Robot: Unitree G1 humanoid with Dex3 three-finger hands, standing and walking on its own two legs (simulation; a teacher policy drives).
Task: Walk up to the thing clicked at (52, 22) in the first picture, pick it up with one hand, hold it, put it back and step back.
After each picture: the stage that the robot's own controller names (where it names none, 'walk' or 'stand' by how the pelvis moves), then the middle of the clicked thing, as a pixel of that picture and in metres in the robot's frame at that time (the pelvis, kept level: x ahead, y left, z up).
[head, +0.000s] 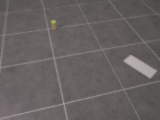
stand; (53, 25) +1.84 +0.33 -0.72
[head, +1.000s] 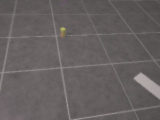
walk; (62, 32) +1.73 +0.13 -0.70
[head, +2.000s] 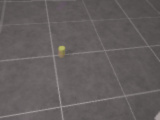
walk; (61, 51) +1.18 +0.14 -0.70
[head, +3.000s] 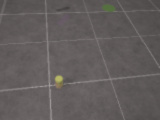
walk; (59, 82) +0.80 +0.15 -0.70
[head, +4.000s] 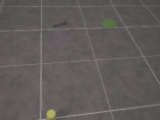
walk; (51, 116) +0.52 +0.18 -0.70
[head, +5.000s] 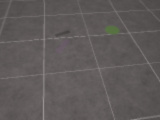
stand; out of the picture +0.45 +0.20 -0.72
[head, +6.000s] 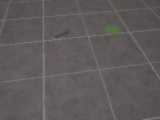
walk; out of the picture +0.42 +0.20 -0.72
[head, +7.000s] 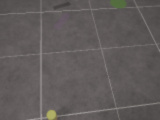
walk; (52, 116) +0.37 +0.18 -0.69
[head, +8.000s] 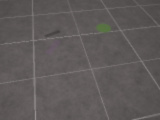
stand; out of the picture +0.38 +0.23 -0.71
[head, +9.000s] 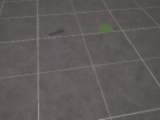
stand; out of the picture +0.46 +0.27 -0.70
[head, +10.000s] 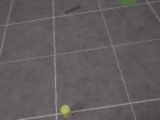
stand; (66, 111) +0.44 +0.19 -0.68
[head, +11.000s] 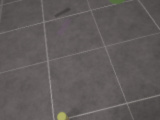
walk; (63, 118) +0.39 +0.25 -0.69
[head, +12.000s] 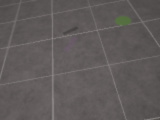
walk; out of the picture +0.39 +0.26 -0.72
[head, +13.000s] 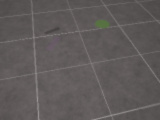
stand; out of the picture +0.44 +0.23 -0.70
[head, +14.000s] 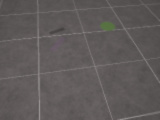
stand; out of the picture +0.42 +0.21 -0.71
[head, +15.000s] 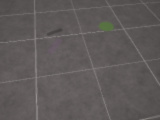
stand; out of the picture +0.36 +0.22 -0.72
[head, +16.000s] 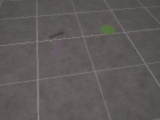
stand; out of the picture +0.37 +0.22 -0.72
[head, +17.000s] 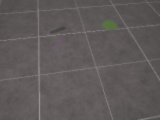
go down; out of the picture +0.37 +0.21 -0.72
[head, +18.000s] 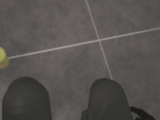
go down; out of the picture +0.42 +0.29 -0.29
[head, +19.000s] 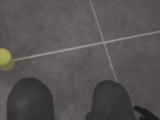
approach; (4, 60) +0.41 +0.30 -0.29
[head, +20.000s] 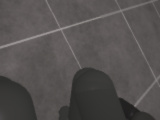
close in; out of the picture +0.38 +0.33 -0.21
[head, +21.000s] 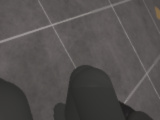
close; out of the picture +0.37 +0.34 -0.21
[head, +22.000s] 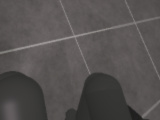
lift; out of the picture +0.32 +0.31 -0.17
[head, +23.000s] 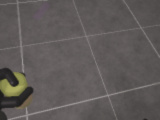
lift; (18, 91) +0.32 +0.20 +0.01
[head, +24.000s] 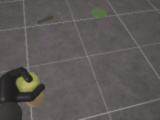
hold; (31, 90) +0.34 +0.17 +0.00
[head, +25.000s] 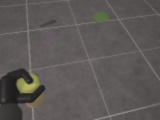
hold; (31, 91) +0.34 +0.17 +0.00
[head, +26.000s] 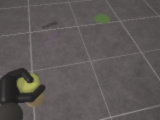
crouch; (31, 90) +0.34 +0.18 +0.01
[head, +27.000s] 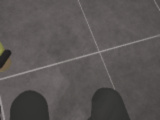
crouch; out of the picture +0.43 +0.26 -0.09
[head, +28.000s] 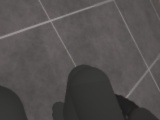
lower; out of the picture +0.38 +0.35 -0.22
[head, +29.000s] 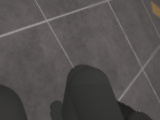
lower; out of the picture +0.38 +0.35 -0.22
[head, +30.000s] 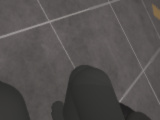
lower; out of the picture +0.37 +0.35 -0.22
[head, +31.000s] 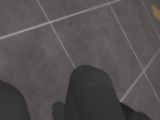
lower; out of the picture +0.37 +0.35 -0.21
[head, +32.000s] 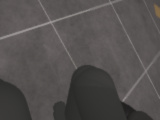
loosen; out of the picture +0.36 +0.35 -0.21
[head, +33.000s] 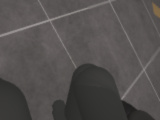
withdraw; out of the picture +0.36 +0.34 -0.21
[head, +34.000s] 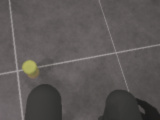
walk; (31, 69) +0.43 +0.27 -0.38
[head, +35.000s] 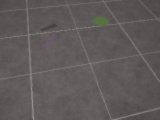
stand; out of the picture +0.36 +0.22 -0.66
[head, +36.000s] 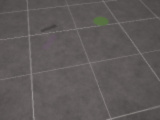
stand; out of the picture +0.37 +0.24 -0.67
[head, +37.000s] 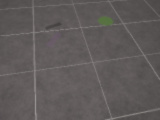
stand; out of the picture +0.37 +0.23 -0.68
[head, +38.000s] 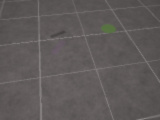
stand; out of the picture +0.38 +0.22 -0.72
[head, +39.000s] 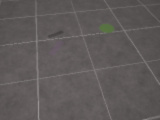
stand; out of the picture +0.36 +0.23 -0.73
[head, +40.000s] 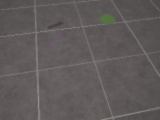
walk; out of the picture +0.37 +0.23 -0.72
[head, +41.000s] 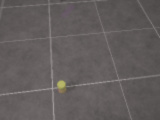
walk; (61, 87) +0.63 +0.15 -0.69
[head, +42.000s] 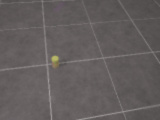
walk; (55, 62) +1.00 +0.18 -0.70
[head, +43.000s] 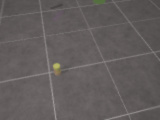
stand; (57, 69) +0.98 +0.23 -0.71
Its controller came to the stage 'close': yes
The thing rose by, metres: 0.70
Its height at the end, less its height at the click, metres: +0.00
